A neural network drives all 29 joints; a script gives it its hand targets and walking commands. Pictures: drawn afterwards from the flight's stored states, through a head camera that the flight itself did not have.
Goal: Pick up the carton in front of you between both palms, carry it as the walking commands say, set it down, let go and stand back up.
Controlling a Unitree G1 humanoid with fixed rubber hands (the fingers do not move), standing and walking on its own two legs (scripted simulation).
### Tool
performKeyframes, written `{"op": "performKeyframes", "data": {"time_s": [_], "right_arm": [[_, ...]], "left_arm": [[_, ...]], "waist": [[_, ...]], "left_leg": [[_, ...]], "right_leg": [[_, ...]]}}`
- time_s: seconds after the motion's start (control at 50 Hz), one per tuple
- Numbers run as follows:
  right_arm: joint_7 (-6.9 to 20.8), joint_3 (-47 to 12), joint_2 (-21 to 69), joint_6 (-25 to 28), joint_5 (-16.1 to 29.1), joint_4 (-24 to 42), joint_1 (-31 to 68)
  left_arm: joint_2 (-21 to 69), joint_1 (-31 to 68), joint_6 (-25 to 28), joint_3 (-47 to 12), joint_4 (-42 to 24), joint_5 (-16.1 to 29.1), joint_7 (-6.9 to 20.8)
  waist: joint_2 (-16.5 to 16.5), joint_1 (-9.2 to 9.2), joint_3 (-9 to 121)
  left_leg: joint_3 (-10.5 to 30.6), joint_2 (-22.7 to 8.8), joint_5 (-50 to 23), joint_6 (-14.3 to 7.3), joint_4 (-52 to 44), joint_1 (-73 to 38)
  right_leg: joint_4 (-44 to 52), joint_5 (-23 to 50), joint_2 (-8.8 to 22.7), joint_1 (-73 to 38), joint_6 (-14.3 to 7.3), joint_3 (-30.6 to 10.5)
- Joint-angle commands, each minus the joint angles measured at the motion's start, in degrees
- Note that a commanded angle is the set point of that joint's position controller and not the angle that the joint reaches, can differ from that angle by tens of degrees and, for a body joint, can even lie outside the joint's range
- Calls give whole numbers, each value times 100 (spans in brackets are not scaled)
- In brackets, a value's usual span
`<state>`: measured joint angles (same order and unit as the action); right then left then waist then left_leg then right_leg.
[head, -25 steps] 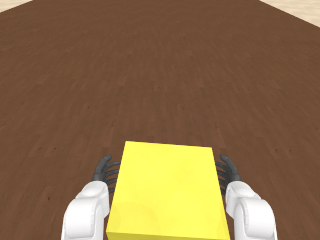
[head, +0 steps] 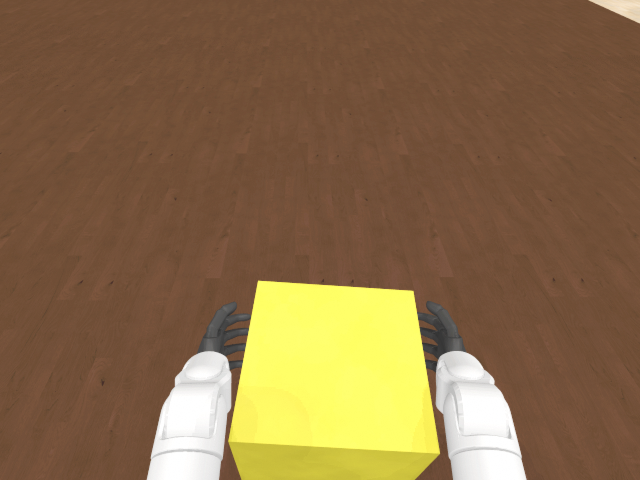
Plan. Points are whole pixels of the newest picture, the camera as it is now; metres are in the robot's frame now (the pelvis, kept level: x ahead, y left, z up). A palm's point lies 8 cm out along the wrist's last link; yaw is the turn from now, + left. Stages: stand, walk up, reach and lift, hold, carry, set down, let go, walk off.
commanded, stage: carry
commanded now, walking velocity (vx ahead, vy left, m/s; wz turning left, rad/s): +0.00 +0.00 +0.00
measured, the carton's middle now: (327, 397) +0.28 +0.00 -0.05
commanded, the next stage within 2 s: hold in 1.88 s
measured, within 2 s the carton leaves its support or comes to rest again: neither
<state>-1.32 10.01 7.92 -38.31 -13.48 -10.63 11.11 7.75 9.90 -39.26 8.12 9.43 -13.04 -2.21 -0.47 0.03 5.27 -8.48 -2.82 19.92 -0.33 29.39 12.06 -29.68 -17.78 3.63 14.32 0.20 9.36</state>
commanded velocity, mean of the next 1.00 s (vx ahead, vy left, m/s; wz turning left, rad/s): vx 0.00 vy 0.00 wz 0.00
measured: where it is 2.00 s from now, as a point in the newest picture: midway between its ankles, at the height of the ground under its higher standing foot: outside the picture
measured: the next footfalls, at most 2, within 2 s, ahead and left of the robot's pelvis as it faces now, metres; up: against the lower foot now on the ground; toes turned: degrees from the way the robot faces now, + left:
none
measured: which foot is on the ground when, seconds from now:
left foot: down 0.00-1.00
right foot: down 0.00-1.00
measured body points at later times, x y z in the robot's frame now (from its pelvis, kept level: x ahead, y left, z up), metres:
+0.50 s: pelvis -0.02 +0.00 +0.00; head -0.03 +0.00 +0.45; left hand +0.28 +0.15 +0.03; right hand +0.28 -0.16 +0.03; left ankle -0.05 +0.10 -0.73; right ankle -0.03 -0.11 -0.73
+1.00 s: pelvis -0.03 -0.01 +0.00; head -0.05 -0.01 +0.45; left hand +0.27 +0.14 +0.03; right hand +0.27 -0.17 +0.04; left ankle -0.05 +0.10 -0.73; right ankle -0.03 -0.11 -0.73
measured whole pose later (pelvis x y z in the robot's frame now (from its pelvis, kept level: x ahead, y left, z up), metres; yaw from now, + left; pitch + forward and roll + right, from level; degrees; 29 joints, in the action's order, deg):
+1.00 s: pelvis -0.03 -0.01 +0.00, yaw +0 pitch +2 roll +0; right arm -1.2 9.6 8.0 -41.8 -13.4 -8.2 11.3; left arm 7.8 10.1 -42.4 8.3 7.4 -12.7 -1.8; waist -0.2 0.0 5.5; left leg -8.2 -3.5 17.1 0.4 29.1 13.6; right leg -29.4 -15.4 2.9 15.8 -1.3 9.7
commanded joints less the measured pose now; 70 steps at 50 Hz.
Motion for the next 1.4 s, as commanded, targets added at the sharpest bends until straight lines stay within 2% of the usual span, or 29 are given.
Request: {"op": "performKeyframes", "data": {"time_s": [0.0,0.1,0.14,0.2,0.5,0.82,0.92,1.06,1.12,1.16,1.38], "right_arm": [[1283,-3268,4899,171,1332,402,2358],[1267,-3411,4947,-102,1443,642,2151],[1265,-3336,4896,-150,1393,601,2079],[1283,-3285,4898,-150,1383,577,2135],[1309,-3251,5040,-174,1382,486,2290],[1312,-3305,5053,-193,1405,544,2325],[1320,-3282,5107,-197,1415,514,2353],[1321,-3256,5071,-215,1375,490,2337],[1321,-3282,5082,-211,1401,521,2370],[1321,-3272,5093,-215,1390,489,2297],[1323,-3257,5077,-224,1392,498,2349]], "left_arm": [[4992,2611,248,-3208,-567,1365,1259],[5074,2414,-10,-3348,-821,1486,1245],[4990,2380,-53,-3266,-787,1416,1241],[4995,2423,-64,-3220,-785,1405,1243],[5088,2611,-72,-3211,-711,1423,1304],[5110,2605,-81,-3173,-677,1447,1325],[5134,2683,-75,-3200,-721,1469,1333],[5127,2650,-97,-3134,-652,1448,1332],[5138,2661,-96,-3156,-670,1454,1337],[5139,2680,-92,-3173,-719,1462,1338],[5159,2706,-101,-3158,-701,1468,1333]], "waist": [[73,5,1368],[25,8,1441],[132,10,1445],[51,2,1396],[112,4,1252],[38,6,1359],[76,3,1300],[-21,0,1300],[80,4,1308],[9,-1,1343],[54,1,1303]], "left_leg": [[511,-659,-2514,-61,-271,-344],[528,-662,-2536,-74,-257,-296],[536,-653,-2618,-76,-245,-298],[547,-655,-2640,-58,-264,-282],[560,-642,-2196,-58,-391,-197],[540,-643,-2097,-34,-304,-151],[546,-630,-1880,-22,-369,-106],[562,-642,-1833,-14,-399,-88],[543,-619,-1728,-11,-384,-63],[558,-623,-1717,-15,-370,-60],[573,-621,-1580,-3,-381,-12]], "right_leg": [[249,2161,565,-676,-111,-580],[216,2230,582,-715,-117,-568],[191,2242,591,-709,-119,-577],[190,2231,564,-624,-107,-542],[310,1800,566,-498,-146,-613],[323,1988,577,-564,-169,-625],[384,1782,572,-503,-188,-645],[393,1748,570,-480,-215,-646],[403,1753,584,-490,-230,-672],[421,1763,582,-519,-231,-675],[464,1678,581,-429,-259,-701]]}}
